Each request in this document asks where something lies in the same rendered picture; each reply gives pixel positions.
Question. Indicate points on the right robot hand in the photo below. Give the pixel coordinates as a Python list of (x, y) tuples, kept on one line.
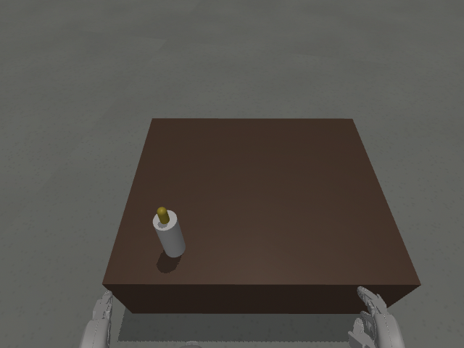
[(383, 327)]

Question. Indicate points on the bottle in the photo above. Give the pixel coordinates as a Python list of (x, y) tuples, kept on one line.
[(167, 227)]

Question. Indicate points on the left robot hand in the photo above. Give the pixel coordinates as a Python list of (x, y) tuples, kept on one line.
[(96, 334)]

